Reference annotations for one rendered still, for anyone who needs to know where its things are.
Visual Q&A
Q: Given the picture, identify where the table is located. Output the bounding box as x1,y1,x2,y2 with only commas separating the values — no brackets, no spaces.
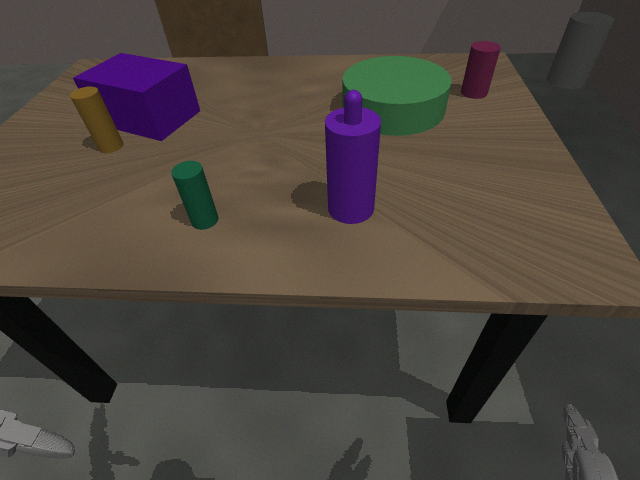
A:
0,53,640,423

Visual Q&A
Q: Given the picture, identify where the right robot hand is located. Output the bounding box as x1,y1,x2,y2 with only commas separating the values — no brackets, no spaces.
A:
562,404,618,480

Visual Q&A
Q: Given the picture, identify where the left robot hand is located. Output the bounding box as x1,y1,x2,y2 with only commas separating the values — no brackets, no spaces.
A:
0,408,75,458

